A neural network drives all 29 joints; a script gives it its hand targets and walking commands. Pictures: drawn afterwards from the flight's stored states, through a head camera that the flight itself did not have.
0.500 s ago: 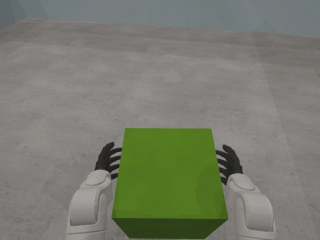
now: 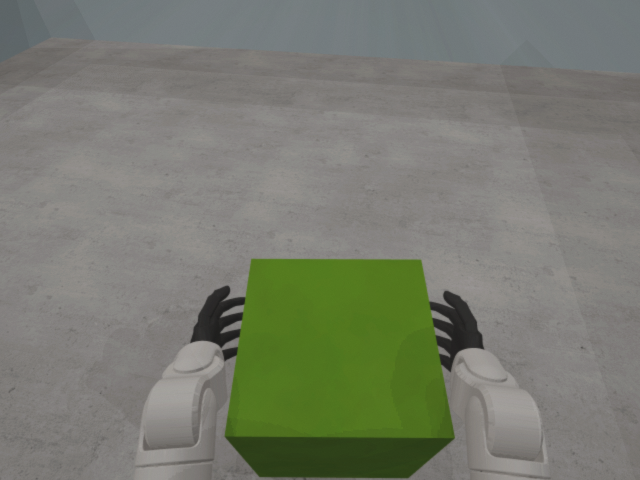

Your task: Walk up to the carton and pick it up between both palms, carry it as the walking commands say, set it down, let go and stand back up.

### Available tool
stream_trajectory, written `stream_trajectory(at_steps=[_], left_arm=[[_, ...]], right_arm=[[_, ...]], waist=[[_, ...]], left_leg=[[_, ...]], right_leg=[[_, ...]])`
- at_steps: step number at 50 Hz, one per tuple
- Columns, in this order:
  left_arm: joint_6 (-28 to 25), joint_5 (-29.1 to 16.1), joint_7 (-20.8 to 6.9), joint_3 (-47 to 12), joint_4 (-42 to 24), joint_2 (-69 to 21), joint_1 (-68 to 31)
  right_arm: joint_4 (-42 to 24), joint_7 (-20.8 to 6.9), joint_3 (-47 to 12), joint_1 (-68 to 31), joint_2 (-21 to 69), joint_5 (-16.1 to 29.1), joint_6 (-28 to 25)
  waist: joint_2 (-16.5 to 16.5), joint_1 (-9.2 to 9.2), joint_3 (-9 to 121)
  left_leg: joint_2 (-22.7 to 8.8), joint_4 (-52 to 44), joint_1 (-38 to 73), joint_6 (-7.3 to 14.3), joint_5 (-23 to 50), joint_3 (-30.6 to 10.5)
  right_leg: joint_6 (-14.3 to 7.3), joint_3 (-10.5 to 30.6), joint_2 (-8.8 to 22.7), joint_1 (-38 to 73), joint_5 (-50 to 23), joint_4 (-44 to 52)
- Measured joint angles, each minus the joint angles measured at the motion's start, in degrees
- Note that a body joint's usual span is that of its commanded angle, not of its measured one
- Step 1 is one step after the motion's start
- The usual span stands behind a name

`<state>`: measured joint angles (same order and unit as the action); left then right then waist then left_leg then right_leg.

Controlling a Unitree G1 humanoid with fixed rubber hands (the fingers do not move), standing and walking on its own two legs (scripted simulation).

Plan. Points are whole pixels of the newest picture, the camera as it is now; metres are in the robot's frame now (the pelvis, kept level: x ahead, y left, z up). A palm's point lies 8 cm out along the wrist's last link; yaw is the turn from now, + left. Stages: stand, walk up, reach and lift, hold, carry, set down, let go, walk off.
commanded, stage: carry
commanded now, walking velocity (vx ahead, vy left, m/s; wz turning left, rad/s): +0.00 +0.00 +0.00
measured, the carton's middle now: (334, 375) +0.27 +0.00 -0.01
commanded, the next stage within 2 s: none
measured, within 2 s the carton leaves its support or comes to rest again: neither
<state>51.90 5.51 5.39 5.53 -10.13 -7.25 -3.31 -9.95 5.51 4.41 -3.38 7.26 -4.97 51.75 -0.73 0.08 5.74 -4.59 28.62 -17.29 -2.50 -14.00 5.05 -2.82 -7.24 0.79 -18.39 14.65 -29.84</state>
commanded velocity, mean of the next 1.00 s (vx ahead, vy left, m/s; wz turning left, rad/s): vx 0.26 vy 0.00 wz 0.00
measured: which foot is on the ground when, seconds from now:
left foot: down 0.00-0.98, up 1.00-1.00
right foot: down 0.00-1.00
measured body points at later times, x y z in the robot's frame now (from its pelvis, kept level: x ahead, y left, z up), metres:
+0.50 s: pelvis +0.00 +0.00 +0.00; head -0.01 -0.01 +0.45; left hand +0.28 +0.15 +0.05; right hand +0.28 -0.15 +0.05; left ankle +0.00 +0.15 -0.74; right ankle +0.01 -0.09 -0.74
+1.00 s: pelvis +0.12 +0.02 -0.01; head +0.09 +0.02 +0.44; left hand +0.36 +0.17 +0.09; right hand +0.36 -0.13 +0.08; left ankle +0.02 +0.14 -0.71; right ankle +0.02 -0.08 -0.74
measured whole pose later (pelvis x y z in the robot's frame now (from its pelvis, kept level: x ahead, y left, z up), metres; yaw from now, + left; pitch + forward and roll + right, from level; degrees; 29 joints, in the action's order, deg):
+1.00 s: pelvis +0.12 +0.02 -0.01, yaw +1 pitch +4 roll +1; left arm 71.4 2.3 7.6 1.9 -29.5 -7.4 0.5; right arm -32.2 7.8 2.6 3.4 7.6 -2.8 70.9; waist 0.1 0.1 9.3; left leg -4.4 44.8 -15.9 -1.5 -24.0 7.3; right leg 0.1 -10.1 3.7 -8.9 24.7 -29.9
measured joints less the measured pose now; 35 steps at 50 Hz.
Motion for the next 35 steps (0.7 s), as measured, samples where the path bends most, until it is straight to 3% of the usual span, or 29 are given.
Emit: stream_trajectory(at_steps=[25,26,30,35], left_arm=[[-1.78,0.54,-0.26,0.24,2.17,0.0,-0.4],[-1.29,0.02,-0.02,0.12,0.89,0.0,-0.06],[5.7,-4.1,2.37,-2.85,-16.89,-0.13,4.42],[13.45,-3.41,2.44,-3.76,-19.34,-0.31,6.26]], right_arm=[[2.31,-0.35,0.32,-0.53,0.01,-0.45,-1.79],[1.06,-0.12,0.23,-0.2,0.0,0.04,-1.31],[-16.9,2.07,-1.66,4.47,0.11,4.41,5.63],[-20.06,2.12,-2.07,7.14,0.36,3.55,13.23]], waist=[[-0.02,-0.05,0.12],[-0.02,-0.04,0.0],[-0.24,0.1,-0.76],[0.22,-0.02,2.64]], left_leg=[[-0.17,-0.09,0.1,-0.19,0.02,0.05],[-0.18,-0.04,0.07,-0.2,0.0,0.05],[-0.43,1.12,-0.04,0.49,-1.41,-0.13],[-0.21,1.66,2.19,2.08,-5.83,0.03]], right_leg=[[-0.1,0.06,-0.08,-0.06,0.03,-0.08],[-0.1,0.06,-0.08,-0.1,0.06,-0.12],[-0.08,-0.22,-0.26,0.5,0.57,0.03],[0.6,-0.91,0.28,3.92,1.96,1.61]])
